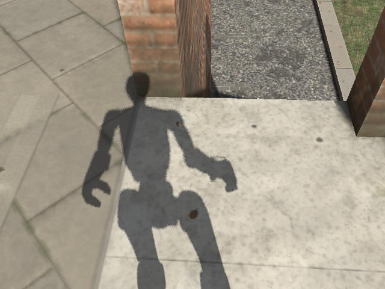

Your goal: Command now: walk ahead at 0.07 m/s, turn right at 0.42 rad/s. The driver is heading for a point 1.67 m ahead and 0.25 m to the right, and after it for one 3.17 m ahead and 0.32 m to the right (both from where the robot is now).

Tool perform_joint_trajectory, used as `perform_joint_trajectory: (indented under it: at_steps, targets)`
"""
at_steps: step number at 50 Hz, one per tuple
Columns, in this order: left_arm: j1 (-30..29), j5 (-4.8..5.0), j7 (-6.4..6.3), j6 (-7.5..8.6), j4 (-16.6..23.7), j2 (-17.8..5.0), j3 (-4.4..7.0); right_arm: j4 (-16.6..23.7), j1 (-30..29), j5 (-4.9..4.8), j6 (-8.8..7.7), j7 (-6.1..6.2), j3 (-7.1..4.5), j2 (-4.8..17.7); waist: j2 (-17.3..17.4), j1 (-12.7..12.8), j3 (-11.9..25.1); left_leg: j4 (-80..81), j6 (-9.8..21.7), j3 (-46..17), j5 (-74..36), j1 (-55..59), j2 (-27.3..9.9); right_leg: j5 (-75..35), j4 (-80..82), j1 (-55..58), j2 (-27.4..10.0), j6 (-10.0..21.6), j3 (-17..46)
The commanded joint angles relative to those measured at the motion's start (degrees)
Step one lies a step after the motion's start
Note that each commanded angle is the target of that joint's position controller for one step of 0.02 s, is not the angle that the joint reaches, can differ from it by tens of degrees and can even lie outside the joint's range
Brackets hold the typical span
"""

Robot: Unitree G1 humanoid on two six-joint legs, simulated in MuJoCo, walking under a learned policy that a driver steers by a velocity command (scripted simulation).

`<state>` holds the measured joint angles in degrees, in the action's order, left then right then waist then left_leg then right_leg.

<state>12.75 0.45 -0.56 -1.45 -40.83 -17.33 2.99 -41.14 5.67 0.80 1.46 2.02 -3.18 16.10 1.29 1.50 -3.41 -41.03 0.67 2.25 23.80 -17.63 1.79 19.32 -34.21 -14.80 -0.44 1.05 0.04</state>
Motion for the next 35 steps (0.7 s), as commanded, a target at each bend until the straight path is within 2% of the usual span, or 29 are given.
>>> perform_joint_trajectory:
  at_steps: [1,2,3,4,7,10,12,13,14,15,16,17,18,19,20,22,26,29,31,33,35]
  targets:
    - [6.3,-0.27,-0.5,2.21,2.4,-11.3,3.16,6.6,-4.5,-0.66,-1.53,-0.55,-2.38,5.8,-11.1,2.2,8.1,-22.5,-1.9,-6.3,14.2,-17.1,1.2,-18.4,16.9,14.6,-18.5,17.8,28.2]
    - [4.9,0.75,-0.53,2.75,2.5,-10.5,3.13,6.3,-3.6,-1.37,-1.77,-1.34,-2.51,5.8,-7.8,0.9,6.4,-21.1,-1.5,-7.1,9.8,-20.5,-1.0,-5.5,17.6,15.4,-16.2,15.1,26.6]
    - [3.5,1.48,-0.7,2.83,2.8,-9.7,2.94,6.3,-4.4,-1.59,-2.21,-1.93,-2.62,6.3,-6.7,0.7,3.8,-15.9,-1.3,-7.0,5.4,-22.0,-2.3,4.1,19.7,14.8,-14.8,13.4,25.6]
    - [3.2,1.45,-1.08,2.62,3.1,-9.2,2.7,6.4,-6.0,-1.57,-2.86,-2.31,-2.55,6.1,-7.8,1.3,2.5,-11.7,-1.8,-6.0,2.3,-21.2,-2.2,7.7,21.2,14.0,-13.3,12.5,25.0]
    - [3.4,0.75,-1.7,2.02,4.2,-10.5,3.1,6.1,-5.8,-1.68,-4.94,-3.37,-1.97,4.4,-9.7,1.5,3.0,-1.3,-3.0,-4.4,-2.2,-13.2,-0.3,5.5,21.5,10.3,-9.9,11.6,21.9]
    - [3.4,0.98,-1.2,1.95,5.2,-11.7,3.45,5.4,-3.8,-2.19,-6.21,-3.9,-2.01,4.9,-10.9,0.7,3.3,7.1,-3.1,-3.0,-3.7,-3.0,1.3,5.9,20.1,3.1,-8.8,11.2,21.7]
    - [2.2,1.19,-0.91,1.67,5.9,-11.1,3.15,4.2,0.3,-2.8,-6.72,-3.88,-2.6,6.0,-10.5,-2.0,3.2,14.1,-2.8,-2.7,-10.8,5.3,1.5,8.5,18.0,-2.0,-7.7,9.5,22.9]
    - [2.0,1.05,-0.84,1.65,6.3,-9.7,2.74,3.3,2.7,-2.84,-6.88,-3.66,-3.01,6.6,-9.7,-3.4,3.3,16.7,-2.4,-2.6,-12.8,10.2,1.2,9.8,15.7,-5.1,-6.2,8.0,22.9]
    - [1.8,0.86,-0.76,1.85,6.7,-7.2,2.0,2.3,7.3,-2.78,-7.11,-3.15,-3.59,7.8,-8.2,-5.5,4.6,17.7,-1.4,-4.7,-11.9,17.6,-1.7,11.7,10.4,-10.2,-3.9,5.7,21.4]
    - [1.1,0.15,-0.52,2.14,7.6,-2.2,0.5,1.1,15.3,-1.77,-7.27,-2.41,-4.33,11.0,1.1,-8.1,8.0,22.2,2.2,-17.7,-1.9,26.1,-13.1,15.1,-6.9,-17.6,1.1,2.0,14.8]
    - [0.7,1.69,-0.76,2.88,11.9,-2.2,0.47,0.3,17.5,0.37,-7.21,-2.94,-5.37,17.1,14.0,-6.3,6.2,30.6,10.2,-42.4,18.1,25.2,-24.9,17.5,-21.0,-30.4,4.7,0.7,9.6]
    - [2.0,2.41,-0.82,3.25,10.8,-6.1,1.47,1.1,13.0,0.17,-7.64,-3.07,-4.5,14.2,10.8,-4.4,2.0,32.3,12.5,-44.5,24.2,21.1,-26.1,13.0,-29.7,-33.5,-0.3,0.5,11.1]
    - [1.6,2.15,-0.47,3.11,9.5,-8.3,2.28,1.5,10.6,-0.83,-7.75,-2.68,-3.35,9.8,8.2,-4.0,-1.6,31.6,10.9,-36.7,19.6,19.3,-23.1,7.6,-32.1,-35.2,-1.5,0.4,10.3]
    - [2.4,1.55,-0.22,3.04,8.0,-7.9,2.45,1.8,9.3,-0.97,-7.82,-2.44,-2.75,8.1,6.1,-3.4,-1.4,31.3,9.1,-29.3,11.7,18.2,-20.0,3.2,-32.8,-33.6,-2.5,0.1,9.6]
    - [1.4,1.31,0.13,3.26,8.1,-7.1,2.39,1.4,8.6,-0.83,-7.71,-2.15,-2.48,7.3,5.5,-3.2,-2.1,31.6,8.2,-24.1,3.8,17.6,-18.3,-0.6,-32.5,-33.8,-3.5,-0.3,9.4]
    - [-0.1,1.36,0.98,3.56,8.4,-5.2,1.94,0.8,9.9,-0.35,-7.97,-1.64,-2.19,6.6,5.3,-4.0,-1.1,32.2,7.3,-15.2,-8.0,16.7,-15.8,-6.5,-33.1,-32.3,-4.4,-1.0,7.5]
    - [-4.6,1.18,1.54,3.53,10.9,-3.0,1.06,-0.9,12.3,-0.24,-7.77,-1.38,-2.14,7.3,3.3,-5.2,-1.5,32.8,8.6,-6.8,-19.4,17.3,-15.5,-11.8,-25.8,-33.8,-4.5,-3.1,5.7]
    - [-8.8,1.03,2.62,3.91,12.3,-1.5,0.19,-1.9,12.3,-0.59,-7.14,-1.25,-2.18,8.7,3.3,-6.3,-2.6,32.9,8.0,-1.0,-23.5,16.5,-15.1,-17.5,-14.9,-30.1,-4.7,-3.0,2.1]
    - [-12.5,0.98,3.48,4.21,13.5,-0.4,-0.4,-3.3,14.5,-1.19,-6.84,-1.26,-2.21,9.5,2.4,-7.5,-3.8,33.2,7.9,0.9,-25.0,16.9,-15.9,-18.0,-9.1,-27.6,-4.2,-1.8,-0.4]
    - [-14.2,1.24,4.16,4.5,14.3,-0.2,-0.58,-4.8,16.5,-1.94,-6.43,-1.6,-2.22,10.2,2.2,-7.1,-4.5,32.6,8.0,1.9,-30.0,18.7,-17.1,-15.9,-4.4,-24.8,-3.0,0.4,-1.7]
    - [-13.0,0.96,4.38,4.66,14.6,-2.1,0.28,-5.5,16.7,-2.36,-5.95,-1.73,-2.55,12.0,3.6,-4.5,-1.9,27.8,7.4,3.5,-48.9,21.7,-18.0,-12.1,-1.4,-18.5,0.2,3.3,-3.8]
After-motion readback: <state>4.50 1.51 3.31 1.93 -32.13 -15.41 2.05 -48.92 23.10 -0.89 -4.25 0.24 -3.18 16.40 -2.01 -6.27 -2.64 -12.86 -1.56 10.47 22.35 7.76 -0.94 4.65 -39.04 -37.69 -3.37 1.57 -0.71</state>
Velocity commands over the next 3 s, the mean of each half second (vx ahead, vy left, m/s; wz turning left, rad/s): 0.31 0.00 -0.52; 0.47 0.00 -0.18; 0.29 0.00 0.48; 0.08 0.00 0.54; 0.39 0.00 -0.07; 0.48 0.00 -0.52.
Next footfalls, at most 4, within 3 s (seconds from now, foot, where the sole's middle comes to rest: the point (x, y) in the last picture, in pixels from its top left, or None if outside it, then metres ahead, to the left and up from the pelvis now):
0.28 left None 0.13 0.14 -0.77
0.76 right None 0.36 -0.23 -0.77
1.30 left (247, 223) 0.70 -0.12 -0.77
1.78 right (310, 227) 0.69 -0.35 -0.77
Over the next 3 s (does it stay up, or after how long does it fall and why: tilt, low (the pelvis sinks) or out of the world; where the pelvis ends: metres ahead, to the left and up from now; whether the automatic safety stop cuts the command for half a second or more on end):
stays up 1.09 -0.22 -0.01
